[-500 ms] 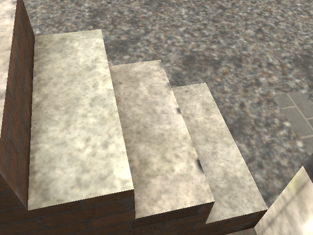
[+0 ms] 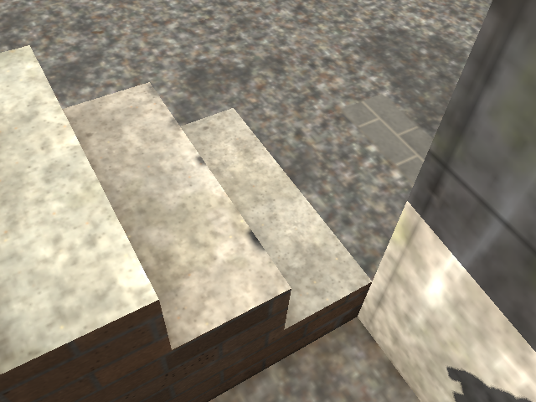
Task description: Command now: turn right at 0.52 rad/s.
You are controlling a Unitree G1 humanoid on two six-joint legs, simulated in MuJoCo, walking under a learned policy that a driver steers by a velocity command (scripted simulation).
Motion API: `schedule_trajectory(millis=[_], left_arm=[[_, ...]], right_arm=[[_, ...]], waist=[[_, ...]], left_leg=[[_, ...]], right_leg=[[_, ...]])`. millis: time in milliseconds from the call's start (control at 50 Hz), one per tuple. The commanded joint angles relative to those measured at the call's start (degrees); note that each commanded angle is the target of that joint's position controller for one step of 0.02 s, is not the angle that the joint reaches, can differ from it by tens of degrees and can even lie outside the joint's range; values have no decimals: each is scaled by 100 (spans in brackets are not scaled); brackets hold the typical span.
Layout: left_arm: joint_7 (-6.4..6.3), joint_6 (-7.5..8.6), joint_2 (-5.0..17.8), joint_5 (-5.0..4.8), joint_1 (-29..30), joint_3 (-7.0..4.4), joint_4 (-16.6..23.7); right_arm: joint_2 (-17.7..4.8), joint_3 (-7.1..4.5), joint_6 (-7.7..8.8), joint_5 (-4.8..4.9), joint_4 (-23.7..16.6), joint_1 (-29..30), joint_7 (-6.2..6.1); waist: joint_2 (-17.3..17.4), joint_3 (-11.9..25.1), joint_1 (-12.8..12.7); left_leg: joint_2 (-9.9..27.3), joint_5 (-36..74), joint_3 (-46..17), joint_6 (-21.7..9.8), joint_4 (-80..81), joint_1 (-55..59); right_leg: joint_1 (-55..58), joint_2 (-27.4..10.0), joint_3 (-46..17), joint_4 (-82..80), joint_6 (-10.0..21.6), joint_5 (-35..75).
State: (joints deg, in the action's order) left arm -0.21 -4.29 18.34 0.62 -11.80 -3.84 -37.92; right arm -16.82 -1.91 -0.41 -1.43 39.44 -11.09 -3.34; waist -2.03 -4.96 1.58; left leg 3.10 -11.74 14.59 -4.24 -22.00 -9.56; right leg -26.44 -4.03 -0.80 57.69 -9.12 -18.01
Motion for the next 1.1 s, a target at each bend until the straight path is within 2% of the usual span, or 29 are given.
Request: schedule_trajectory(millis=[20, 60, 120, 160, 180, 200, 220, 240, 260, 280, 300, 340, 400, 460, 540, 600, 620, 640, 680, 740, 780, 800, 880, 900, 920, 940, 960, 1020, 1100], left_arm=[[83, 50, 378, -2, 296, -52, 675], [69, 26, 360, -40, 397, -4, 805], [45, 36, 499, -35, 304, -34, 892], [22, 55, 414, -51, -191, -86, 707], [-24, 54, 654, -47, -535, -185, 549], [-60, 100, 1026, -75, -855, -314, 463], [-73, 170, 1719, 66, -430, -352, 814], [121, 380, 1579, 259, -359, -338, 916], [169, 500, 1481, 191, -176, -309, 841], [71, 530, 1282, 8, 143, -266, 753], [-53, 541, 965, -101, 431, -142, 743], [-233, 523, 464, -100, 674, 64, 752], [-267, 546, -47, 37, 553, 287, 584], [-217, 514, 211, 195, 494, 240, 404], [-205, 509, 604, 45, 488, 106, 280], [-256, 474, 737, -21, 100, 31, 152], [-253, 518, 653, 129, -45, 46, 266], [-280, 535, 488, 197, 171, 80, 319], [-337, 468, 148, 163, 647, 123, 410], [-268, 418, 28, 72, 584, 119, 481], [-188, 473, 123, -38, 496, 128, 513], [-170, 497, 152, -37, 358, 135, 473], [-83, 502, 116, -56, -410, 171, 86], [-129, 456, 474, -24, -433, 100, 65], [-132, 422, 1147, 178, -253, -38, 149], [-115, 477, 903, 273, -185, -9, 264], [-82, 488, 824, 245, 80, -1, 308], [-220, 500, 577, -25, 271, 48, 273], [-293, 406, 620, 31, -3, 24, 141]], right_arm=[[-1130, -343, 97, 6, -404, 179, 63], [-1132, -336, 61, 115, -370, 159, 116], [-1242, -354, -1, 116, -374, 456, 152], [-1239, -377, -136, 286, -317, 521, 185], [-1027, -332, -180, 307, -181, 142, 216], [-777, -260, -187, 165, -159, -43, 239], [-568, -169, -199, -118, -567, 98, 297], [-1140, -318, -239, -4, -643, 614, 260], [-1207, -378, -261, 172, -671, 789, 226], [-1056, -346, -259, 184, -685, 839, 188], [-899, -313, -313, 136, -590, 689, 100], [-728, -275, -375, 81, -360, 219, 141], [-250, -163, -399, 206, -269, 210, 224], [-261, -137, -352, 234, -361, 478, 287], [-495, -176, -262, 226, -424, 534, 291], [-731, -192, -226, 151, -435, 393, 356], [-1114, -301, -238, 221, -411, 367, 346], [-1005, -324, -269, 336, -393, 312, 359], [-789, -262, -276, 205, -493, 259, 316], [-1077, -385, -117, 185, -755, 218, 289], [-1073, -402, -5, 135, -842, 235, 318], [-1025, -417, -31, 204, -891, 308, 289], [-917, -411, -331, 342, -1179, 927, 128], [-594, -321, -377, 360, -1158, 677, 101], [-417, -266, -323, 185, -1383, 520, 97], [-1081, -463, -194, 125, -1210, 318, 99], [-1217, -554, -63, 248, -977, -34, 137], [-746, -480, -67, 285, -724, -32, 187], [-415, -345, -92, 317, -947, 415, 336]], waist=[[863, 468, 129], [969, 502, 152], [1076, 780, -3], [816, 972, -326], [407, 974, -370], [-700, 792, -425], [-2202, 768, -54], [-1200, 1544, -597], [-784, 1189, -438], [-586, 739, -237], [-589, 618, 9], [-505, 1112, 165], [-416, 1174, -34], [-758, 750, -225], [-825, 311, -311], [-236, 508, -322], [415, 901, -537], [930, 1148, -417], [1299, 855, -230], [1656, 831, -170], [1390, 998, -225], [1218, 1083, -258], [845, 1097, -585], [90, 859, -434], [-1630, 838, -238], [-895, 1067, -229], [-428, 865, -66], [-207, 648, -135], [-412, 875, -393]], left_leg=[[1725, 627, -1178, -1163, 849, 565], [1768, 510, -1156, -1120, 854, 510], [1754, 1176, -891, -925, 406, 430], [1661, 1360, -549, -506, -354, 207], [1413, 1065, -329, -132, -1040, -212], [888, -595, 44, 346, -2484, -1410], [131, -2861, -337, 861, -4025, -3082], [-122, -2867, -1500, 873, -4917, -2923], [-93, -2294, -1732, 738, -4960, -3059], [-33, -1665, -1821, 610, -4722, -3206], [-17, -1234, -1984, 639, -4614, -2988], [-132, -438, -1932, 813, -4660, -2302], [-116, -108, -2101, 966, -3489, -1650], [-114, -605, -1987, 986, -2213, -1004], [-134, -783, -1608, 865, -1169, -1000], [-131, 783, -1746, 415, -459, -703], [83, 2035, -2163, 166, -893, -435], [181, 1720, -2487, -137, -756, -554], [418, 994, -3220, -526, -326, -722], [907, 1193, -4191, -1034, -26, -283], [1076, 2047, -4444, -1085, -209, 221], [1035, 2265, -4380, -978, -305, 369], [320, 1624, -3717, -371, -777, -624], [-152, 477, -3345, 39, -1509, -1398], [-1269, -2145, -2614, 460, -2804, -2630], [-769, -2430, -2879, 626, -4205, -2563], [-643, -2113, -2780, 681, -4772, -2639], [-503, -1034, -2371, 916, -4806, -2817], [-350, -780, -1970, 1069, -3778, -2529]], right_leg=[[-282, -238, 65, -466, 120, -61], [-101, -187, 233, -726, 269, -333], [432, -151, 369, -1366, 524, -453], [1221, 163, 788, -2530, 863, 349], [1821, 354, 645, -3119, 1105, 792], [2510, -220, -364, -3475, 1517, 2540], [2620, -1761, -2602, -3240, 2596, 5316], [2178, -2175, -2871, -3752, 3248, 4053], [1973, -1804, -2344, -3958, 2940, 2910], [1801, -1451, -1943, -3986, 2494, 2254], [1607, -1264, -1649, -3873, 2252, 2657], [1647, -1000, -979, -3729, 2070, 3238], [1563, -798, -576, -3885, 1893, 1979], [1223, -858, -656, -4108, 1954, 532], [1337, -1017, -1029, -3925, 2016, 326], [1613, -771, -795, -3367, 1571, 1341], [1525, -286, -329, -3080, 1338, 1160], [1580, 129, 275, -2757, 1023, 882], [1063, 513, 678, -2011, 698, 420], [62, 660, 75, -977, 735, -1151], [-433, 513, -381, -694, 756, -1625], [-409, 422, -416, -925, 712, -1445], [1318, 690, 125, -3308, 731, 566], [1916, -76, -693, -3986, 1042, 895], [2024, -1554, -2777, -4283, 2138, 2107], [1868, -2121, -2901, -4093, 2708, 2760], [1758, -1833, -2200, -3975, 2571, 2928], [1891, -1045, -899, -3934, 2055, 2608], [2298, -1036, -426, -4078, 2210, 2125]])
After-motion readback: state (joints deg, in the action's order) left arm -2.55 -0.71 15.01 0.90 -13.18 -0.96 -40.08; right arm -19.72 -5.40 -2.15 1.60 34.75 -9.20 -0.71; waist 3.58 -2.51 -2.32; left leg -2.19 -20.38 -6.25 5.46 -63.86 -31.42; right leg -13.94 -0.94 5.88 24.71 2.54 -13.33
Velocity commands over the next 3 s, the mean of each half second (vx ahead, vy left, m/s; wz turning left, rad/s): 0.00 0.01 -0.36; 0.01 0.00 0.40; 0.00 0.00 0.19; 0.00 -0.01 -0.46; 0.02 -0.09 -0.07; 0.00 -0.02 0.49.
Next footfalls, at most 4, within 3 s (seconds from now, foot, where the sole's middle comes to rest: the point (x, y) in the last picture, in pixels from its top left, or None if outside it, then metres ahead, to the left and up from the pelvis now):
0.20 right None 0.00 -0.17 -0.78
0.58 left None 0.02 0.09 -0.78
0.90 right None -0.01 -0.16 -0.78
1.28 left None -0.07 0.08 -0.78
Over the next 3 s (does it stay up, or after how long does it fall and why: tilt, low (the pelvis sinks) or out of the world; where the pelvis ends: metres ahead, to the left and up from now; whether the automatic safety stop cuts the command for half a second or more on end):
stays up -0.07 -0.07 -0.01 its command is cut before an obstacle after 0.9 s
